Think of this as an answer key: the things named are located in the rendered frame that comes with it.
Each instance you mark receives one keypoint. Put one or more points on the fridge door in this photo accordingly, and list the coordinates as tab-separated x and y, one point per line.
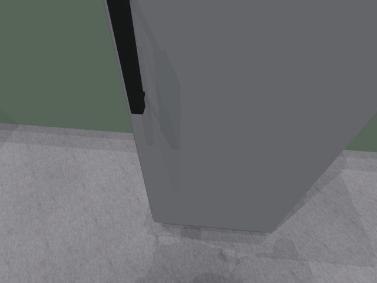
247	102

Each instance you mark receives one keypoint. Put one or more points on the handle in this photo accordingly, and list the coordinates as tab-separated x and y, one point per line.
122	23

